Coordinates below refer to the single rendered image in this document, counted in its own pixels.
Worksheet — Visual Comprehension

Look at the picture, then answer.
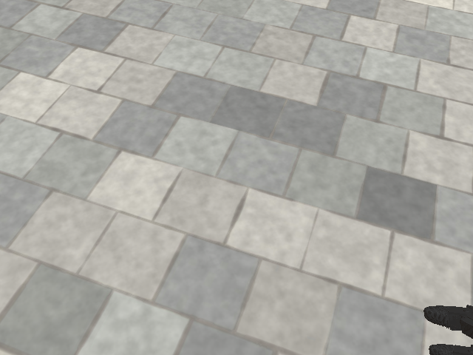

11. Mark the robot right hand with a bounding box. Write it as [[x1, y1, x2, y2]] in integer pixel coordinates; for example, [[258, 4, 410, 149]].
[[423, 305, 473, 355]]

